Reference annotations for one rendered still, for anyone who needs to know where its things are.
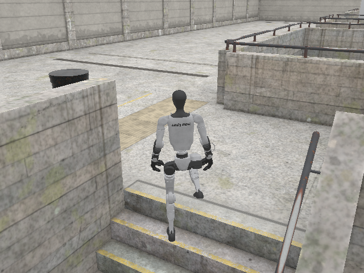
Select stairs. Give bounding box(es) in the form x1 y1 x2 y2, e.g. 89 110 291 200
95 190 301 273

